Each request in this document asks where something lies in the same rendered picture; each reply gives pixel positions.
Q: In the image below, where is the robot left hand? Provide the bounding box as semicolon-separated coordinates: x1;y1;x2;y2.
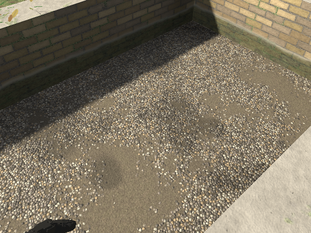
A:
24;218;77;233

